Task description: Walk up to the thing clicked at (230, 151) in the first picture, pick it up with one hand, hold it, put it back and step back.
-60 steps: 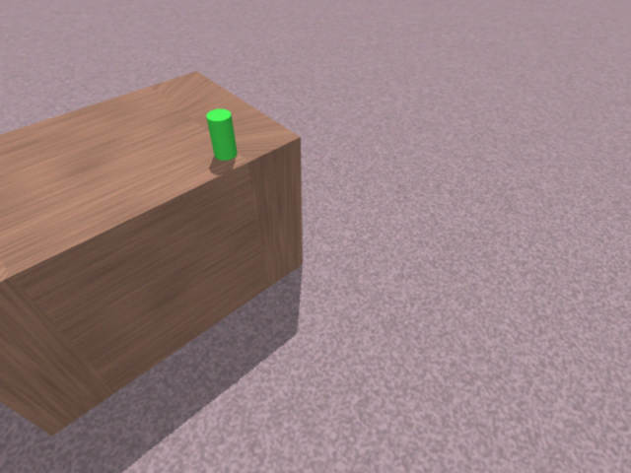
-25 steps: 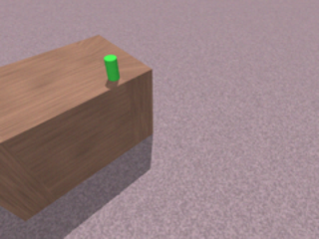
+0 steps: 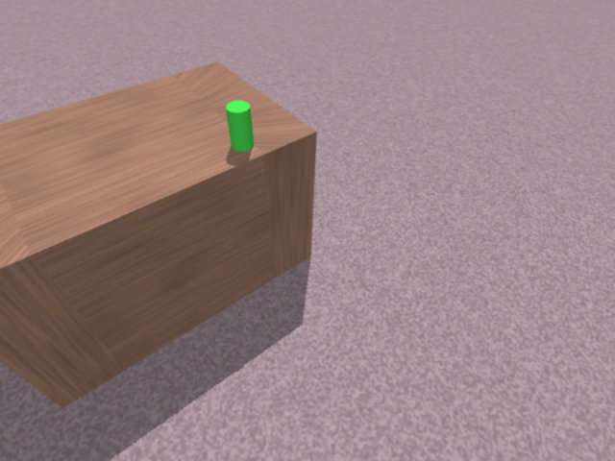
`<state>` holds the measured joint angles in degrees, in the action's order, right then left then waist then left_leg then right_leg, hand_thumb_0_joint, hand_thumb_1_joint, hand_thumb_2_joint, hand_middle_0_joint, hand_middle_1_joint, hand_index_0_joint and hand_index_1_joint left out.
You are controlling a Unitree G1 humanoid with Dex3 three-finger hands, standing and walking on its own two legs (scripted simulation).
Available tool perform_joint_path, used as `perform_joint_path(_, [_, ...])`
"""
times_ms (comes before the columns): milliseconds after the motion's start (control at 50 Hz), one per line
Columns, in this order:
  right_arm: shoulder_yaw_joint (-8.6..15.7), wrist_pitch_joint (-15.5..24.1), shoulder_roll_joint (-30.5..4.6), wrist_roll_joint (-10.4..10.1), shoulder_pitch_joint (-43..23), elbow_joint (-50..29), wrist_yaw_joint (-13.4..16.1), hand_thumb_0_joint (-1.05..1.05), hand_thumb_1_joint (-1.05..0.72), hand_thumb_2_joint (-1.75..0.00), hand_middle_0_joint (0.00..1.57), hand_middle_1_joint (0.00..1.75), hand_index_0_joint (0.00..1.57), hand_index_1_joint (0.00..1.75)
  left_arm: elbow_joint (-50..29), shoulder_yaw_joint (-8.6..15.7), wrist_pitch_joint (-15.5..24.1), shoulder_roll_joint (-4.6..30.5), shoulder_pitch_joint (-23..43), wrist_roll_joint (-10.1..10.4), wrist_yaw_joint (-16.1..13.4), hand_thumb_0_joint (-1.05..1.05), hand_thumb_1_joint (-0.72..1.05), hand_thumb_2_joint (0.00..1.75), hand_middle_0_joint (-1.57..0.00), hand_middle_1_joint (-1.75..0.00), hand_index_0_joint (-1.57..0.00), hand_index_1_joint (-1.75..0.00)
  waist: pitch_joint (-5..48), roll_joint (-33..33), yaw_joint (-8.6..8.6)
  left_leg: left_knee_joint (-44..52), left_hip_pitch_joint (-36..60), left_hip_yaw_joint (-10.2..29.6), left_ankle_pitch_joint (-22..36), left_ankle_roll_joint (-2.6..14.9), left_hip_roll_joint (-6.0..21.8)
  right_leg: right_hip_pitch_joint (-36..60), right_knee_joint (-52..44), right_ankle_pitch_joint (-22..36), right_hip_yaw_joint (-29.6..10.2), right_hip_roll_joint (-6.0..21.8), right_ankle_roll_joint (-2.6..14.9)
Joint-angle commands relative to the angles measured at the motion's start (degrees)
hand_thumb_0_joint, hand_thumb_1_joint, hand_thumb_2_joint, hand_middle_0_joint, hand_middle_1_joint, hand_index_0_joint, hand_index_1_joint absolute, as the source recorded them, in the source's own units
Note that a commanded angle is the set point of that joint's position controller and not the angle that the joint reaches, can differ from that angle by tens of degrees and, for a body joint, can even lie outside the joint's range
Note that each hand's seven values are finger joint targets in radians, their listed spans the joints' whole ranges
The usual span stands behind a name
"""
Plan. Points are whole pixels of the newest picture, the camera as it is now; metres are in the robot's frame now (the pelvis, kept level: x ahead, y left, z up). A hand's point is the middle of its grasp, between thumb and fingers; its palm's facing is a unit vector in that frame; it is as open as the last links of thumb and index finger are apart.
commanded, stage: walk up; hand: right
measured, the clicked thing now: (240, 126) +0.99 +0.19 -0.12
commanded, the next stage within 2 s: none
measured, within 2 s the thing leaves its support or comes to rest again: neither
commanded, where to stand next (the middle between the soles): +0.53 +0.16 m, yaw +37 degrees
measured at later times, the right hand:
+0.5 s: hand (415, 429) +0.23 -0.15 -0.14, palm faces -0.26 +0.89 -0.37, open 7.3 cm
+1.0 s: hand (353, 245) +0.57 -0.09 -0.13, palm faces -0.53 +0.74 -0.42, open 7.3 cm
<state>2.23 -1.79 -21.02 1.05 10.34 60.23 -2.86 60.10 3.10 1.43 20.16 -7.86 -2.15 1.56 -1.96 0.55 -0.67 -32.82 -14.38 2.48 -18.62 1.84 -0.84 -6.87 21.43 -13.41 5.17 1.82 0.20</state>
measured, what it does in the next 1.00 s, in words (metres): walks ahead, turning left: left foot, then right foot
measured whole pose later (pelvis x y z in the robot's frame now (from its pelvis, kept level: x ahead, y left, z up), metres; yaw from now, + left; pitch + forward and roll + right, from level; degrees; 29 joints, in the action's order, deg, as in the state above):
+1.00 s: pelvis +0.35 +0.10 -0.01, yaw +29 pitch -1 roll +0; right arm 3.9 3.5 -24.6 0.2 16.2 45.2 -2.3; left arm 45.4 4.8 2.5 23.6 -22.7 -2.1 4.0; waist -5.2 -1.1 5.1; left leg -39.8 -28.0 -2.3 -12.5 0.9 3.0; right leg -8.7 31.2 -21.3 11.7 3.3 1.6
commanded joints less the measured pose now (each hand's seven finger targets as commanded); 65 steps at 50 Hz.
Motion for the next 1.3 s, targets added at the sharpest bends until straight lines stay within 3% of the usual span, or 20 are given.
perform_joint_path(0, [4.6,1.1,-13.7,1.7,-8.7,-11.6,-1.9,0.00,-0.90,-0.90,0.20,0.30,0.20,0.30,-8.3,6.2,2.4,18.6,-0.3,-0.6,-1.5,0.00,0.90,0.90,-0.20,-0.30,-0.20,-0.30,-3.4,-5.9,4.86,-20.8,-25.8,2.1,-4.7,-1.62,8.8,5.9,-14.7,-21.1,-21.9,27.5,14.36])
perform_joint_path(120, [5.9,1.5,-12.1,0.5,0.3,-12.1,-4.1,0.00,-0.90,-0.90,0.20,0.30,0.20,0.30,-12.8,6.9,3.1,19.5,4.8,-1.4,0.1,0.00,0.90,0.90,-0.20,-0.30,-0.20,-0.30,-2.0,-9.7,1.00,-7.6,-10.9,-2.8,1.0,-2.05,9.6,-0.6,-8.1,-14.1,-1.0,16.8,8.51])
perform_joint_path(220, [8.5,2.8,-15.9,0.5,15.1,-7.8,-1.6,0.00,-0.90,-0.90,0.20,0.30,0.20,0.30,-14.0,5.3,1.3,15.0,0.8,-1.4,1.1,0.00,0.90,0.90,-0.20,-0.30,-0.20,-0.30,5.1,5.2,-4.99,-4.9,16.3,-12.4,0.2,-0.95,-1.0,-17.8,23.0,-15.9,7.4,8.8,5.61])
perform_joint_path(240, [9.6,3.1,-19.9,0.6,20.7,-7.3,-0.5,0.00,-0.90,-0.90,0.20,0.30,0.20,0.30,-14.9,3.8,0.9,11.3,-0.5,-1.2,1.6,0.00,0.90,0.90,-0.20,-0.30,-0.20,-0.30,4.0,16.5,-8.18,4.7,20.2,1.2,-11.7,3.21,4.7,-26.7,41.1,-19.6,8.1,4.8,4.18])
perform_joint_path(260, [9.8,3.8,-25.9,0.7,20.1,-9.5,0.2,0.00,-0.90,-0.90,0.20,0.30,0.20,0.30,-17.2,2.5,1.1,8.2,0.1,-0.3,2.0,0.00,0.90,0.90,-0.20,-0.30,-0.20,-0.30,1.3,24.9,-7.14,18.6,17.1,33.3,-23.1,9.17,18.2,-37.6,50.8,-24.7,3.3,-1.7,1.96])
perform_joint_path(280, [9.4,4.0,-26.9,-1.0,16.0,-11.0,-0.1,0.00,-0.90,-0.90,0.20,0.30,0.20,0.30,-18.2,3.7,1.5,15.6,3.6,-0.3,1.9,0.00,0.90,0.90,-0.20,-0.30,-0.20,-0.30,0.4,13.7,-6.26,26.7,10.3,50.2,-28.0,14.89,24.4,-34.4,50.5,-21.9,-6.8,0.7,2.27])
perform_joint_path(300, [9.2,4.3,-26.6,-1.4,12.4,-12.3,0.3,0.00,-0.90,-0.90,0.20,0.30,0.20,0.30,-17.8,3.6,1.6,17.5,4.9,-0.3,1.6,0.00,0.90,0.90,-0.20,-0.30,-0.20,-0.30,-4.0,9.0,-4.28,27.8,5.2,49.6,-27.3,15.41,25.3,-34.0,50.0,-18.1,-9.2,4.0,1.96])
perform_joint_path(360, [6.1,6.1,-19.4,-0.7,7.8,-15.1,1.4,0.00,-0.90,-0.90,0.20,0.30,0.20,0.30,-12.5,4.3,1.3,16.3,-6.7,1.8,1.5,0.00,0.90,0.90,-0.20,-0.30,-0.20,-0.30,-0.3,7.3,1.81,16.2,4.9,22.7,-6.3,10.58,15.8,-27.5,42.9,-8.8,-8.9,6.8,2.69])
perform_joint_path(560, [5.8,8.0,-18.0,-0.1,11.1,-18.9,2.3,0.00,-0.90,-0.90,0.20,0.30,0.20,0.30,-18.1,5.5,1.6,14.1,-2.7,0.3,3.1,0.00,0.90,0.90,-0.20,-0.30,-0.20,-0.30,-0.8,5.7,1.24,11.4,-4.2,13.0,4.2,9.63,12.0,-14.0,18.0,-0.9,-3.3,1.9,1.56])
perform_joint_path(620, [4.2,7.6,-14.1,-0.1,10.1,-20.2,2.8,0.00,-0.90,-0.90,0.20,0.30,0.20,0.30,-15.4,7.2,2.7,15.3,-14.9,0.2,2.2,0.00,0.90,0.90,-0.20,-0.30,-0.20,-0.30,3.9,-1.7,8.36,-8.4,-13.3,7.3,10.9,5.25,6.6,6.9,10.0,-1.8,-2.4,-0.8,2.99])
perform_joint_path(660, [2.3,7.2,-8.2,-0.7,14.3,-20.5,3.2,0.00,-0.90,-0.90,0.20,0.30,0.20,0.30,-16.6,8.2,4.1,21.5,-17.5,-0.7,1.3,0.00,0.90,0.90,-0.20,-0.30,-0.20,-0.30,2.6,-17.8,6.96,-35.0,-29.3,-0.3,-10.1,1.02,-4.9,10.4,-8.6,-26.3,-36.6,21.7,7.49])
perform_joint_path(680, [3.6,6.8,-13.7,-0.2,14.2,-19.4,3.8,0.00,-0.90,-0.90,0.20,0.30,0.20,0.30,-18.1,7.9,3.7,22.3,-11.3,0.1,1.4,0.00,0.90,0.90,-0.20,-0.30,-0.20,-0.30,1.3,-14.8,4.89,-39.4,-28.6,1.5,-10.9,0.95,0.4,4.9,-12.4,-33.5,-44.1,26.1,12.94])
perform_joint_path(780, [3.8,7.2,-13.1,-0.7,14.4,-15.8,1.6,0.00,-0.90,-0.90,0.20,0.30,0.20,0.30,-17.7,5.6,3.9,16.0,-9.0,1.1,1.3,0.00,0.90,0.90,-0.20,-0.30,-0.20,-0.30,-5.8,-9.3,1.97,-28.0,-19.9,0.8,1.5,0.06,5.3,-7.0,-7.6,-5.9,-12.9,13.5,10.82])
perform_joint_path(920, [3.9,7.2,-10.9,-0.8,5.5,-19.7,0.7,0.00,-0.90,-0.90,0.20,0.30,0.20,0.30,-20.0,5.7,3.1,17.0,-14.3,0.4,1.4,0.00,0.90,0.90,-0.20,-0.30,-0.20,-0.30,-0.3,-9.8,5.66,-6.7,-12.9,-6.5,6.7,-1.25,2.9,-1.0,0.7,13.5,-3.0,12.8,11.15])
perform_joint_path(1000, [5.5,7.7,-13.0,-0.8,13.5,-17.3,2.3,0.00,-0.90,-0.90,0.20,0.30,0.20,0.30,-21.5,5.1,1.5,16.1,-13.0,0.6,1.5,0.00,0.90,0.90,-0.20,-0.30,-0.20,-0.30,4.6,-1.8,0.66,1.3,6.5,-10.7,13.6,0.67,-0.6,-7.5,14.7,12.3,1.9,11.0,8.29])
perform_joint_path(1020, [6.3,8.0,-15.2,-0.4,18.4,-16.2,3.0,0.00,-0.90,-0.90,0.20,0.30,0.20,0.30,-21.8,4.1,1.4,13.4,-14.8,0.8,1.3,0.00,0.90,0.90,-0.20,-0.30,-0.20,-0.30,8.3,4.3,-1.91,4.0,14.8,-6.1,11.3,2.69,0.9,-11.0,26.9,10.9,3.3,8.3,6.61])
perform_joint_path(1060, [8.2,8.3,-22.7,0.3,19.5,-19.4,4.7,0.00,-0.90,-0.90,0.20,0.30,0.20,0.30,-21.7,3.3,0.6,10.6,-20.6,0.9,1.4,0.00,0.90,0.90,-0.20,-0.30,-0.20,-0.30,10.1,11.6,-0.56,10.3,23.9,35.4,-3.3,12.38,24.8,-33.5,46.3,-18.7,-1.7,0.6,2.26])
perform_joint_path(1080, [8.7,8.1,-23.8,-1.7,17.2,-20.4,4.8,0.00,-0.90,-0.90,0.20,0.30,0.20,0.30,-21.1,4.9,-0.2,17.7,-18.6,0.9,1.0,0.00,0.90,0.90,-0.20,-0.30,-0.20,-0.30,9.2,6.2,-1.43,13.1,21.2,40.1,-5.2,17.24,28.4,-33.0,50.4,-18.1,-6.7,4.0,2.65])
perform_joint_path(1160, [5.7,8.4,-18.1,-1.6,13.5,-19.8,4.8,0.00,-0.90,-0.90,0.20,0.30,0.20,0.30,-19.2,5.0,-0.5,15.6,-15.4,1.4,0.9,0.00,0.90,0.90,-0.20,-0.30,-0.20,-0.30,-2.1,3.3,0.93,10.5,2.5,15.8,19.5,11.40,18.4,-27.9,45.6,-11.8,-8.5,7.3,2.20])
perform_joint_path(1280, [4.7,7.8,-17.6,-0.2,6.1,-20.8,3.7,0.00,-0.90,-0.90,0.20,0.30,0.20,0.30,-16.5,4.4,-0.4,12.7,-17.0,2.0,1.2,0.00,0.90,0.90,-0.20,-0.30,-0.20,-0.30,-3.3,13.0,2.71,8.9,-12.7,3.5,14.7,10.11,11.1,-14.5,27.1,-3.0,-2.0,5.0,0.43])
